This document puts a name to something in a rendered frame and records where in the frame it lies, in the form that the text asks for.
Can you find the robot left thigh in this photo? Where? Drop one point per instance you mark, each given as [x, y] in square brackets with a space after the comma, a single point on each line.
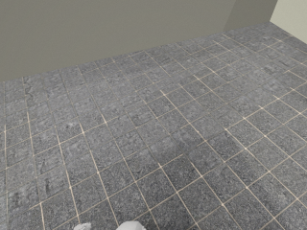
[131, 225]

